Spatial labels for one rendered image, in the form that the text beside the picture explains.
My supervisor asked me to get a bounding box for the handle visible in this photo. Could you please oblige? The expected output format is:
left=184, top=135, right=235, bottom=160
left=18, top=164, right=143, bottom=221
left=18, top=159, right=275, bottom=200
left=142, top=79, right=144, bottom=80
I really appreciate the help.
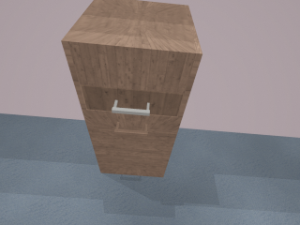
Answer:
left=112, top=100, right=150, bottom=116
left=114, top=128, right=148, bottom=137

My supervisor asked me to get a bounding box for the cabinet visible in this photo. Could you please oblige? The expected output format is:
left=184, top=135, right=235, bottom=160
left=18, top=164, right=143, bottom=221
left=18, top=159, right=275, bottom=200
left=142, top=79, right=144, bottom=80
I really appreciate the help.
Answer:
left=61, top=0, right=203, bottom=178

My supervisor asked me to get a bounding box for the drawer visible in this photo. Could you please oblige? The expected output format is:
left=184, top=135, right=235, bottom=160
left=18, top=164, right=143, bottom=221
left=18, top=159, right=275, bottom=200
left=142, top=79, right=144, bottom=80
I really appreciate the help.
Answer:
left=81, top=84, right=184, bottom=116

